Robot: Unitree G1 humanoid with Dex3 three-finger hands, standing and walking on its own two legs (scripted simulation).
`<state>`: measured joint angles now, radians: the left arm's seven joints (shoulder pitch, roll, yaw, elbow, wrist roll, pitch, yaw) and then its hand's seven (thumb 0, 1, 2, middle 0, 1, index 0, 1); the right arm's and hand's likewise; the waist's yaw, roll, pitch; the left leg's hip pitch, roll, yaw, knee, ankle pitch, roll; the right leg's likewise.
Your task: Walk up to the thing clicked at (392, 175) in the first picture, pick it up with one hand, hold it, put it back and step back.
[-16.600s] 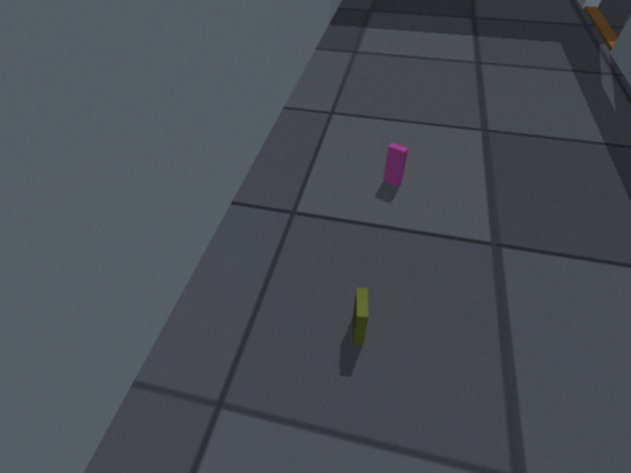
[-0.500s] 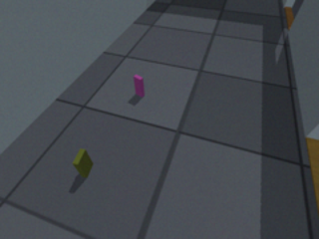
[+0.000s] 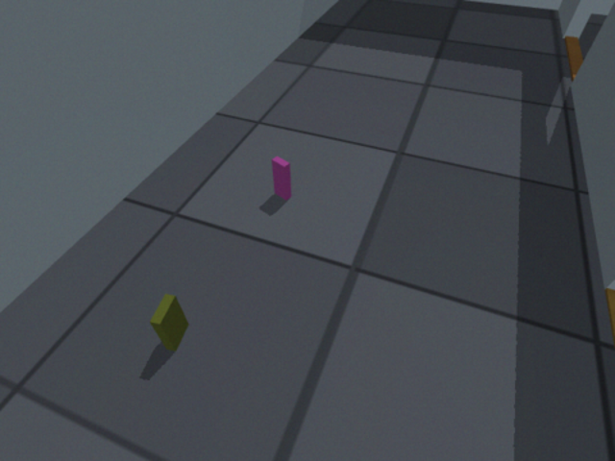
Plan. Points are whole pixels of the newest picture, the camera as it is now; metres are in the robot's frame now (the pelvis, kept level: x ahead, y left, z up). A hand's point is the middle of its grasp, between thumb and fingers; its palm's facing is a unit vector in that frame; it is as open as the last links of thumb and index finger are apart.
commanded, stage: walk up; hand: left
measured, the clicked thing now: (281, 178) +1.47 +0.16 -0.67
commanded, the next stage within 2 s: none
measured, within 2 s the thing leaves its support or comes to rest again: neither
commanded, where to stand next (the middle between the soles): +1.08 -0.06 m, yaw -3 degrees
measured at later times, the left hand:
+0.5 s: hand (126, 408) +0.24 +0.31 -0.14, palm faces -0.10 -0.94 -0.33, open 7.4 cm
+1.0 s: hand (190, 294) +0.46 +0.26 -0.14, palm faces -0.05 -0.93 -0.37, open 7.4 cm
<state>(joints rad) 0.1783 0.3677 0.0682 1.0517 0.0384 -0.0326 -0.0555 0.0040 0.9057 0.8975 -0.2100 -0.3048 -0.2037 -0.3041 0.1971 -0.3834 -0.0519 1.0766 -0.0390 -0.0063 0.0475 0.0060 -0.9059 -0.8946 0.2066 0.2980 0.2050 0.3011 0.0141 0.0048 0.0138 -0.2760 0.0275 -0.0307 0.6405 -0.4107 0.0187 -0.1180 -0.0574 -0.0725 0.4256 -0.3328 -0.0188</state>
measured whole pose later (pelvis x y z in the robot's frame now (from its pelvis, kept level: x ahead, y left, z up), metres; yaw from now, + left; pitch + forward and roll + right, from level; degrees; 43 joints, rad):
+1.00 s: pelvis +0.41 -0.02 -0.01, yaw -3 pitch -2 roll -2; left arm 0.33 0.40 0.06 0.87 0.02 -0.08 -0.05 0.01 0.90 0.90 -0.21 -0.30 -0.20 -0.30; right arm 0.23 -0.42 -0.08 0.88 -0.02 -0.04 0.09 0.01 -0.91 -0.90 0.20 0.30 0.20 0.30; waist 0.04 0.03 0.09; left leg -0.51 0.10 0.02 0.65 -0.13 0.01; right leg -0.04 0.00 -0.10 0.43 -0.36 -0.01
